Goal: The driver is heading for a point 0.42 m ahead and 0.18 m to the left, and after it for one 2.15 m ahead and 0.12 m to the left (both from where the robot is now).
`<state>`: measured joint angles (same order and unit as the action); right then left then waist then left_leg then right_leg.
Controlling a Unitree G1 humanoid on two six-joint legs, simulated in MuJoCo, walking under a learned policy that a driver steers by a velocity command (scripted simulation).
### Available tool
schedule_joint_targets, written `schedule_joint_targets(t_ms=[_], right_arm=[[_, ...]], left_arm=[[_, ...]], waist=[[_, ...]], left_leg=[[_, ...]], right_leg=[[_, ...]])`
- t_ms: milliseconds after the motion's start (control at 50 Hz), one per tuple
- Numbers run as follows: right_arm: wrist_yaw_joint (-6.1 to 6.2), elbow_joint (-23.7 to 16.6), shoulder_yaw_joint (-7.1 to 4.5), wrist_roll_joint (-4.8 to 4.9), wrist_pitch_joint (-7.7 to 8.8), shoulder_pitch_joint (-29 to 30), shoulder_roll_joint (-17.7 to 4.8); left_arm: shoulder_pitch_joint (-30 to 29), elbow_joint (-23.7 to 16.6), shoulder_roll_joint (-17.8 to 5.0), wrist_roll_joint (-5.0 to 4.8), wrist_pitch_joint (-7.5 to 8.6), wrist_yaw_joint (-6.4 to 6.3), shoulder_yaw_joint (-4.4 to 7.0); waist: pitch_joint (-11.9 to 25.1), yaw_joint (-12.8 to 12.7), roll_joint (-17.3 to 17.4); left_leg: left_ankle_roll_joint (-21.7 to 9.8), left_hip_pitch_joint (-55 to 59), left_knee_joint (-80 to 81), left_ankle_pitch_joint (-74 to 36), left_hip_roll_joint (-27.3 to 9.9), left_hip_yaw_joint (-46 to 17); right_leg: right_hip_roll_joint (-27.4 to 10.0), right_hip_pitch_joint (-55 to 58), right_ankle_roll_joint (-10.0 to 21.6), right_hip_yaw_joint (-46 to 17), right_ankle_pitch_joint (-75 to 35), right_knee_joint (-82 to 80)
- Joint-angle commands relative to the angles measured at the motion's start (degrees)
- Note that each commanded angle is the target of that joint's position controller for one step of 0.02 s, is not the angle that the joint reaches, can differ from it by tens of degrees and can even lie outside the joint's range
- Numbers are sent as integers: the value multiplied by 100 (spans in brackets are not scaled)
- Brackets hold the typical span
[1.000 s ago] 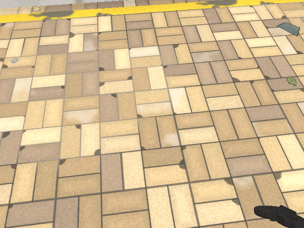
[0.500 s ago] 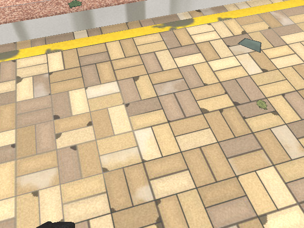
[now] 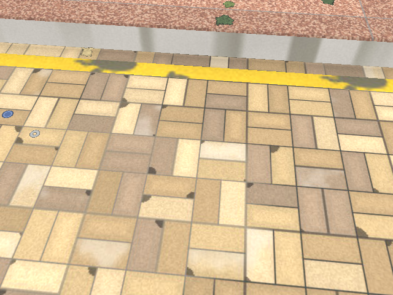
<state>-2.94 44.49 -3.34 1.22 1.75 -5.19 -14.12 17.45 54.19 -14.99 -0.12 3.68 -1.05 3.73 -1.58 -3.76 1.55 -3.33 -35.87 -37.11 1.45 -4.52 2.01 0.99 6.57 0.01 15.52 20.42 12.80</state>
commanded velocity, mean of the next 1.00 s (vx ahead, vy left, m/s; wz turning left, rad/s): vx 0.50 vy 0.00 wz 0.42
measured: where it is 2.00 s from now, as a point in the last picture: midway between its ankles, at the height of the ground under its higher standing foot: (169, 145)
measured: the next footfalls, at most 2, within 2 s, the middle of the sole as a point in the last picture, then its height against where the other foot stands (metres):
left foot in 0.08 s outside the picture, level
right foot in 0.54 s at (227, 278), level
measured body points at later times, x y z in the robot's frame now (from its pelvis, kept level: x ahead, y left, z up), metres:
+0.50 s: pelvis +0.30 +0.03 +0.00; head +0.32 +0.05 +0.45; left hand +0.46 +0.32 -0.08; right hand +0.42 -0.25 -0.10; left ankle +0.17 +0.10 -0.73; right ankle +0.50 -0.07 -0.71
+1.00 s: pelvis +0.54 +0.12 +0.00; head +0.57 +0.14 +0.45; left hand +0.39 +0.36 -0.12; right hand +0.86 +0.03 -0.06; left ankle +0.61 +0.29 -0.72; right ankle +0.50 -0.06 -0.73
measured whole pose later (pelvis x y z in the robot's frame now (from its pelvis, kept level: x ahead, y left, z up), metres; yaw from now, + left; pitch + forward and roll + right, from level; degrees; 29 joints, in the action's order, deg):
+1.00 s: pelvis +0.54 +0.12 +0.00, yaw +24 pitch +3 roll -2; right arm -1.9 35.8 -2.0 1.1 4.4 -1.4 -14.4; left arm 23.6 51.5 -16.3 -1.8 3.5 0.7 3.7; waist -1.3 -6.9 1.6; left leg -0.5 -29.3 -29.6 4.2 -2.7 -2.0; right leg -0.3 -0.8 -1.1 1.5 19.5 17.9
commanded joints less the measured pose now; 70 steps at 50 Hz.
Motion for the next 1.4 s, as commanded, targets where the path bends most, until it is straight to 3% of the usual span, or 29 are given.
schedule_joint_targets(t_ms=[20,60,80,100,120,140,180,260,360,460,520,540,560,580,600,620,640,760,820,940,980,1020,1040,1060,1080,1100,1160,1240,1400], right_arm=[[-91,-598,-159,16,55,247,-539],[-27,-309,-434,46,39,-1141,-1022],[114,-116,-628,33,-22,-1972,-1520],[144,-162,-664,58,29,-1726,-1990],[124,-287,-518,-5,98,-1931,-1525],[120,-266,-441,-47,171,-1706,-1255],[127,-412,-334,-23,223,-938,-892],[246,-543,-312,-57,252,-781,-959],[381,-467,-371,-12,177,-1181,-1144],[406,-338,-359,32,105,-1542,-1066],[434,-413,-340,-3,58,-1377,-1000],[412,-486,-247,-34,71,-1339,-756],[409,-607,-119,-158,81,-1491,-432],[391,-777,-67,99,146,-2354,-284],[416,-566,-182,156,130,-2152,-959],[405,-659,-256,94,94,-1487,-1209],[412,-708,-258,31,65,-1215,-1124],[339,-927,-138,-20,15,-924,-463],[271,-1048,-48,-102,130,-427,-398],[111,-1262,-27,5,323,539,-505],[102,-1207,-108,13,372,283,-695],[196,-867,-333,-83,382,-927,-1123],[287,-767,-452,-205,347,-1926,-1597],[255,-711,-455,-255,288,-1989,-1776],[235,-720,-331,-189,295,-1832,-1257],[233,-699,-238,-118,317,-1538,-993],[191,-621,-132,-182,401,-731,-589],[268,-410,-225,-211,510,-653,-710],[382,-59,-377,-94,370,-1067,-1152]], left_arm=[[-74,-290,-1209,-70,-97,-83,281],[-281,-370,-1287,-99,-171,-119,293],[-228,-480,-1119,-5,-112,-117,226],[308,-761,-193,142,83,13,-44],[-364,-877,-649,-90,352,111,18],[-894,-1062,-859,-281,486,157,81],[-878,-968,-840,-64,521,89,114],[-749,-1045,-695,85,245,73,142],[-1820,-1408,-412,67,243,115,10],[-2176,-1638,-705,-40,336,225,78],[-1463,-1480,-922,-33,436,233,195],[-799,-1366,-1123,54,471,202,282],[125,-1286,-1464,98,451,152,355],[371,-1065,-1795,119,369,211,433],[89,-1247,-1118,3,344,224,286],[-172,-1305,-800,-12,297,188,198],[-444,-1330,-741,52,260,182,152],[-341,-958,-737,37,343,199,143],[-347,-902,-902,-67,267,200,168],[307,-663,-1183,-185,87,165,222],[284,-619,-1238,-202,23,134,236],[250,-640,-976,-148,23,120,136],[228,-856,-495,48,50,123,-40],[828,-966,-179,-111,137,117,-126],[565,-882,-794,-243,143,107,35],[198,-990,-947,-266,132,112,98],[75,-988,-722,-165,-32,110,130],[-205,-1174,-456,-143,-210,133,98],[-1503,-1695,-339,-101,-188,394,-14]], waist=[[-30,316,-635],[711,1124,-616],[1215,1431,18],[1627,642,1333],[2106,1073,624],[1318,1102,385],[556,581,-200],[328,250,-50],[121,647,236],[149,758,419],[346,318,629],[879,-4,481],[1764,-263,-353],[2164,240,-2507],[1560,55,-1496],[880,-91,-937],[537,26,-533],[102,298,-568],[28,255,-490],[-58,-27,-657],[57,248,-764],[817,883,-612],[1793,1235,292],[2328,895,1717],[1720,1012,1012],[1054,946,818],[327,443,640],[61,308,292],[-332,714,86]], left_leg=[[-289,248,37,783,414,480],[-648,2215,488,688,843,539],[-974,3948,729,722,201,-656],[-2063,5746,1241,1440,-1193,-3909],[-2128,5983,1968,1793,-1444,-4814],[-1834,5436,2074,1306,-1291,-3955],[-1482,3790,2136,170,-794,-2693],[-1446,2528,2477,-795,-471,-1994],[-994,2007,2374,-253,33,-1466],[-816,2623,1801,420,-269,-2183],[-626,2797,1067,9,-233,-2475],[-434,2496,127,-97,82,-2218],[-178,1654,-1581,1263,555,-1601],[100,-392,-3225,3454,1037,-1169],[175,-947,-3855,3070,556,-1359],[196,-1039,-3897,2512,371,-1160],[220,-781,-3747,2116,167,-1022],[266,-356,-2384,1490,-143,-878],[336,-284,-1155,698,-209,-541],[390,575,507,149,200,-317],[250,1179,899,276,283,-319],[-62,3200,1062,202,167,-393],[-437,4837,863,97,-1144,-1707],[-1148,5758,1597,1398,-2095,-3949],[-1035,5257,1883,2104,-1885,-3853],[-864,4654,1983,1999,-1694,-2997],[-691,3148,2532,804,-1156,-1567],[-782,2850,2898,-188,-1167,-651],[-534,3391,2907,-390,-1174,603]], right_leg=[[-1797,235,646,-261,-6076,817],[-1556,-344,416,-119,-6447,2761],[-1269,-1767,157,-124,-4488,4512],[21,-4386,-170,-803,1112,6403],[32,-5042,-44,-2028,1328,6882],[-256,-5436,112,-2068,779,6682],[-674,-4807,110,-2021,55,5649],[-759,-4110,-248,-1897,-471,4604],[-328,-3670,-410,-1743,-2353,2372],[-162,-3422,-244,-1989,-2324,1552],[-105,-2539,56,-1874,-1763,1246],[-456,-1404,306,-2110,-1723,1306],[-1514,150,622,-3235,-1400,1389],[-2614,1467,1539,-6157,159,615],[-2476,1057,1355,-6055,1311,373],[-2220,331,1085,-4961,1015,347],[-1968,-383,971,-4239,184,261],[-1538,-1404,1240,-2690,-1615,-382],[-1389,-1356,1293,-2331,-2120,-477],[-1420,-1178,1072,-2336,-2189,-94],[-1506,-1122,919,-2469,-2252,252],[-1018,-1696,578,-2091,-2782,1752],[-556,-2849,290,-1737,-1016,3679],[12,-4521,107,-1838,1435,5214],[-269,-5050,101,-2244,1232,5884],[-467,-5263,141,-2177,707,5950],[-893,-4582,47,-2147,-281,5478],[-943,-4692,-105,-2161,-899,5012],[-765,-4528,99,-1588,-2076,2807]])
Over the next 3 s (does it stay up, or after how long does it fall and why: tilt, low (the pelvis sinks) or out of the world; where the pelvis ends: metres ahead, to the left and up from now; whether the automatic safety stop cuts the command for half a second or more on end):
stays up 1.58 0.11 0.01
